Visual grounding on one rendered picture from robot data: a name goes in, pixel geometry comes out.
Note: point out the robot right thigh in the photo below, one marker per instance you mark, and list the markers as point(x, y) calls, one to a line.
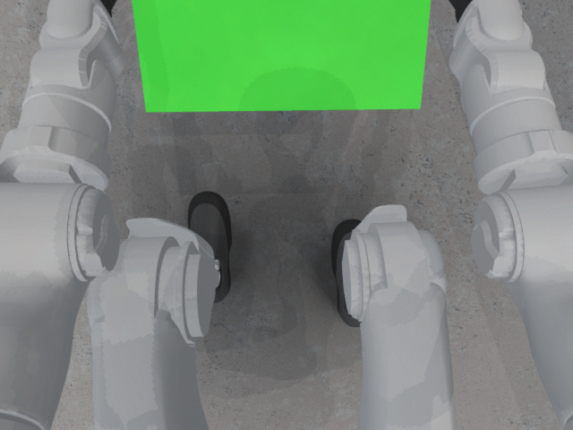
point(407, 370)

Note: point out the robot right hand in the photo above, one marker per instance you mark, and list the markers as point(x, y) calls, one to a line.
point(460, 6)

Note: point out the left robot forearm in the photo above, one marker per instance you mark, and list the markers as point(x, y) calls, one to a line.
point(68, 108)

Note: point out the carton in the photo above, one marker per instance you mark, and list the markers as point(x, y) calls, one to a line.
point(279, 55)

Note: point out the right robot forearm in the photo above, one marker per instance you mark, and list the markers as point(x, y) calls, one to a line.
point(509, 108)

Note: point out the right robot upper arm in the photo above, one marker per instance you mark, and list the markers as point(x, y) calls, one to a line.
point(524, 237)

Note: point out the robot right shin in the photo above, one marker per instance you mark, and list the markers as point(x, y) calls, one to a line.
point(433, 254)

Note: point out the left robot upper arm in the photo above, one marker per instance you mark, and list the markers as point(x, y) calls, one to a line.
point(54, 240)

